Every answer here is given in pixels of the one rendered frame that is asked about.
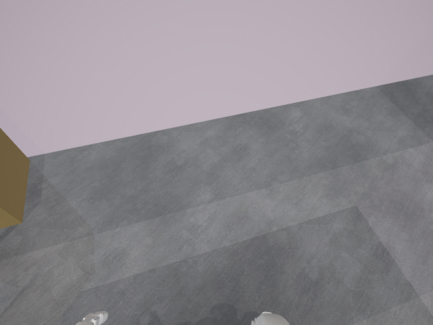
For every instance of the left robot hand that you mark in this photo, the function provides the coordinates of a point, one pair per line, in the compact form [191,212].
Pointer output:
[97,318]

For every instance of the cupboard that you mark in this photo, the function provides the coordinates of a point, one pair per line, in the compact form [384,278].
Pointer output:
[14,167]

